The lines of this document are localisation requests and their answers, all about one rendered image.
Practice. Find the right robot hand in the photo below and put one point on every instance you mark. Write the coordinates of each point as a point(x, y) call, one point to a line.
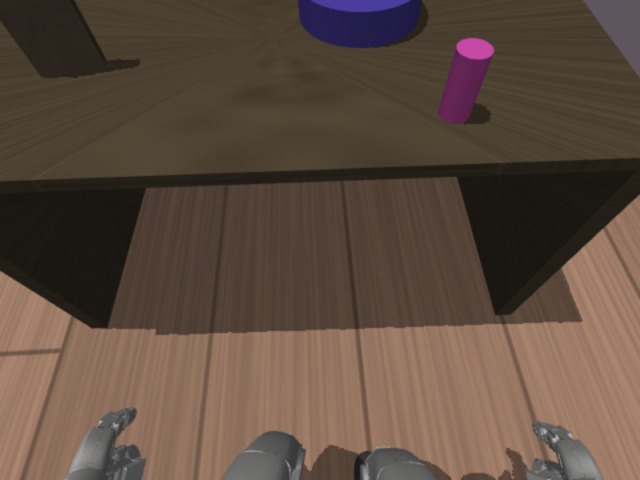
point(575, 461)

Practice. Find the right robot foot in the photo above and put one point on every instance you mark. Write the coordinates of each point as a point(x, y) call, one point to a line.
point(359, 461)

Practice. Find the left robot hand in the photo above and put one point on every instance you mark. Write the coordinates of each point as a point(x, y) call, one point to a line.
point(97, 449)

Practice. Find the desk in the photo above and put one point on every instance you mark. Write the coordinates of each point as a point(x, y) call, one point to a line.
point(234, 92)

